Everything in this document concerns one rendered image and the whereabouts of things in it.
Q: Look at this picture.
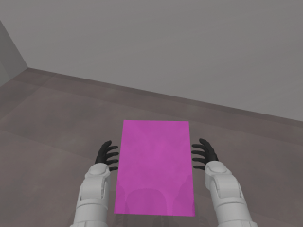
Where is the robot left forearm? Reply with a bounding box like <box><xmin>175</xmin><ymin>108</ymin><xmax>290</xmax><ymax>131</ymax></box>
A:
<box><xmin>70</xmin><ymin>163</ymin><xmax>111</xmax><ymax>227</ymax></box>

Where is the left robot hand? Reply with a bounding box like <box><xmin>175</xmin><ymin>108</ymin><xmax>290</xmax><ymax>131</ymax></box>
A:
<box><xmin>95</xmin><ymin>140</ymin><xmax>119</xmax><ymax>171</ymax></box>

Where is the carton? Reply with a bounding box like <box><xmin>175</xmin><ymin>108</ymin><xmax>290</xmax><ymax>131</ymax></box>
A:
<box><xmin>114</xmin><ymin>120</ymin><xmax>196</xmax><ymax>217</ymax></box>

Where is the right robot hand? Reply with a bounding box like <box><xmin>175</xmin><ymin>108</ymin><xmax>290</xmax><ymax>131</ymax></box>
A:
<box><xmin>191</xmin><ymin>138</ymin><xmax>219</xmax><ymax>170</ymax></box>

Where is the robot right forearm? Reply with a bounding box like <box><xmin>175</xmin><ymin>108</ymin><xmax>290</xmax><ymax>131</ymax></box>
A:
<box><xmin>205</xmin><ymin>161</ymin><xmax>258</xmax><ymax>227</ymax></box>

